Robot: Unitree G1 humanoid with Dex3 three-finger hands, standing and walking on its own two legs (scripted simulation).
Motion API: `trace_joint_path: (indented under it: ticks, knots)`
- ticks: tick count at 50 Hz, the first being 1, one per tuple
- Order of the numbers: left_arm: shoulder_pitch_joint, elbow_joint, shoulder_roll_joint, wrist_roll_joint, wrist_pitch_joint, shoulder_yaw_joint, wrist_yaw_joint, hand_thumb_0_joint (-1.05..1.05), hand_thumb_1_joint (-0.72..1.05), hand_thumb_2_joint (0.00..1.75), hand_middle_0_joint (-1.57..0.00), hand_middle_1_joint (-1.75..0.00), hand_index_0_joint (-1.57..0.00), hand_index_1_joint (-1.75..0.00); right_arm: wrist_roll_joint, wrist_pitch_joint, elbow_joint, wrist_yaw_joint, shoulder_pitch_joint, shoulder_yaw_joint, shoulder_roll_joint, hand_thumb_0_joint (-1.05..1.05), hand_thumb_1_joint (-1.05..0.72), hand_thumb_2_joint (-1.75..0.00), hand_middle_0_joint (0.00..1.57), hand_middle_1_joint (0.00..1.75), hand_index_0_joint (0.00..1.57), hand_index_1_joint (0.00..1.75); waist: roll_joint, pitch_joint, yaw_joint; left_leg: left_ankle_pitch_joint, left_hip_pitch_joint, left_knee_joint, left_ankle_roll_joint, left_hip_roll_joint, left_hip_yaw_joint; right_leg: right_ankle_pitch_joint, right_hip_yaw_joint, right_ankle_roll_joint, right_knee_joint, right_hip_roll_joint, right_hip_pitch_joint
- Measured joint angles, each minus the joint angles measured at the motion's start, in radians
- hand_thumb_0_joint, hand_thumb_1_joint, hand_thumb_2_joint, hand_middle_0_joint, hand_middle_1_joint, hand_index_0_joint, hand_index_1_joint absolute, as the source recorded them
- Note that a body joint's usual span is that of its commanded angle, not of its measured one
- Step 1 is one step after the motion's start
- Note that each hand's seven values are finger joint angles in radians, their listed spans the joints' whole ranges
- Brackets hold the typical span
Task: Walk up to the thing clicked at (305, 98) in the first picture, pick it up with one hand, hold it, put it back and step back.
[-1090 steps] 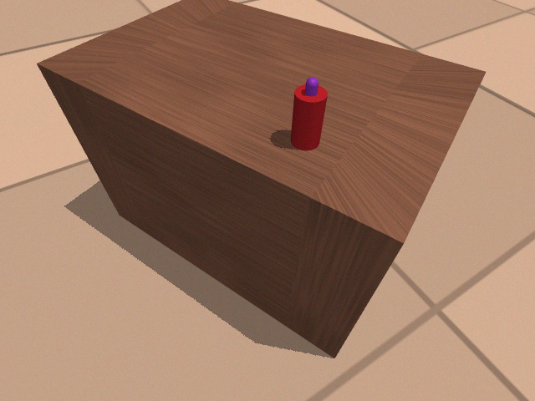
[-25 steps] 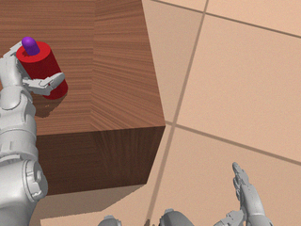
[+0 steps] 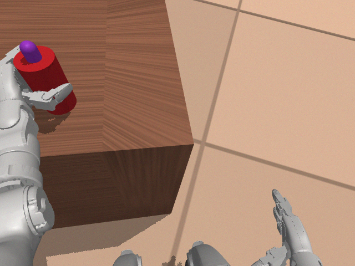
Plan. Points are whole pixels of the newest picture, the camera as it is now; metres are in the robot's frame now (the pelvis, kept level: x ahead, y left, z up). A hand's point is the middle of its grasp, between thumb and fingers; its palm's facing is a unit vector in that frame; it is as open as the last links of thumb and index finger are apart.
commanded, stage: loosen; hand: left
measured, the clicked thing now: (45, 77) +0.50 +0.21 +0.12
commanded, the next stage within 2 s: open in 0.04 s
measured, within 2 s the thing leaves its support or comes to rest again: neither
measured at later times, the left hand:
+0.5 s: hand (46, 81) +0.50 +0.21 +0.10, palm faces +0.18 -0.98 +0.04, open 14.4 cm
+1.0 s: hand out of the picture +0.51 +0.26 +0.22, palm faces +0.21 -0.98 +0.00, open 17.7 cm
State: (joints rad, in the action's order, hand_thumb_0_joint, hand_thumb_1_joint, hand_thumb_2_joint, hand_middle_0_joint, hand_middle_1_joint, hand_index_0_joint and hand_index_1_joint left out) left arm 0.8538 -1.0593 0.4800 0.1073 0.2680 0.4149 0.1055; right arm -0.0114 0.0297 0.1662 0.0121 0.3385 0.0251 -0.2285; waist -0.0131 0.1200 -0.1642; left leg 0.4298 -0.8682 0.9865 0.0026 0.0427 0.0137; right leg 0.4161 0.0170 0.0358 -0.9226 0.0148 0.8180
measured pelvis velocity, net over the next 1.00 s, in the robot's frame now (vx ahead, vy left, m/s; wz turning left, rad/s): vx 0.01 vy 0.00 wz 0.00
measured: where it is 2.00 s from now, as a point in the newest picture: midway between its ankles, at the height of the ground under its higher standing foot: outside the picture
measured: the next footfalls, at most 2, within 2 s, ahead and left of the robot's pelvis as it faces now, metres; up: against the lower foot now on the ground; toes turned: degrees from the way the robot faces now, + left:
none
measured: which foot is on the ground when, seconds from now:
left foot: down 0.00-1.00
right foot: down 0.00-1.00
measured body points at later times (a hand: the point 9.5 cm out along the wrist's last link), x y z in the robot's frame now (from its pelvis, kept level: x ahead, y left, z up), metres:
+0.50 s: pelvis +0.00 +0.00 +0.00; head +0.10 +0.02 +0.44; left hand +0.49 +0.27 +0.10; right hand +0.16 -0.26 -0.03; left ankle +0.02 +0.11 -0.68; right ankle +0.01 -0.15 -0.68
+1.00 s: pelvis +0.01 +0.00 +0.02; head +0.08 +0.01 +0.46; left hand +0.49 +0.31 +0.22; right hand +0.16 -0.26 -0.03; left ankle +0.02 +0.11 -0.68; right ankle +0.01 -0.15 -0.68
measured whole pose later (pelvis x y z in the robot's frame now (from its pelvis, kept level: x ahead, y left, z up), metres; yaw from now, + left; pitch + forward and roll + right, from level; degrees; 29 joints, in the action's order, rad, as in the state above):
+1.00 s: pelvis +0.01 +0.00 +0.02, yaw +0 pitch +14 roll -2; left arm 0.99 -1.08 0.64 0.10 0.08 0.42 0.17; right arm 0.03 0.03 0.28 -0.02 0.33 0.02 -0.24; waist -0.02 0.13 -0.14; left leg 0.41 -0.72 0.88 0.00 0.04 0.01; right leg 0.39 0.02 0.03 -0.81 0.01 0.67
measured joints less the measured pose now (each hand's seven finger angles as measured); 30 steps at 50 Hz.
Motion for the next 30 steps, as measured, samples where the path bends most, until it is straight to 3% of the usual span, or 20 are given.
trace_joint_path:
  ticks: [6,15,22,30]
  knots:
    - [0.006,-0.005,0.004,0.0,0.001,0.006,0.0,0.0,-0.45,1.06,-0.8,-1.03,-0.82,-1.03,0.001,-0.008,-0.012,-0.001,0.004,0.001,-0.003,-0.01,0.5,-0.06,0.06,0.05,0.06,0.05,0.003,-0.001,-0.001,0.0,-0.004,0.005,0.0,0.0,0.0,0.001,0.0,0.0,-0.007,0.0,0.006]
    - [0.004,-0.003,0.008,-0.002,-0.003,-0.002,-0.003,-0.01,-0.46,0.66,-0.84,-0.82,-0.86,-0.81,0.002,-0.008,-0.018,-0.004,0.006,-0.002,-0.001,-0.01,0.5,-0.05,0.06,0.05,0.06,0.05,0.005,0.0,-0.002,0.0,-0.012,0.009,-0.001,-0.001,0.001,0.002,0.0,-0.001,-0.011,-0.001,0.013]
    - [-0.004,0.008,0.004,0.0,-0.005,0.0,-0.004,-0.01,-0.55,0.37,-0.68,-0.57,-0.68,-0.56,0.0,-0.007,-0.01,-0.005,0.003,-0.001,0.001,-0.01,0.49,-0.05,0.06,0.05,0.06,0.05,0.004,-0.001,-0.002,0.003,-0.01,0.009,-0.002,0.002,0.002,0.002,-0.001,-0.001,-0.008,0.002,0.009]
    - [-0.01,0.015,0.003,0.003,-0.004,0.001,-0.003,-0.01,-0.6,0.17,-0.42,-0.31,-0.41,-0.31,0.002,-0.007,-0.014,-0.007,0.004,0.0,0.001,-0.01,0.49,-0.06,0.06,0.05,0.06,0.05,0.004,0.0,0.0,0.006,-0.004,0.006,-0.001,0.001,0.0,0.006,0.0,-0.001,-0.006,0.001,0.005]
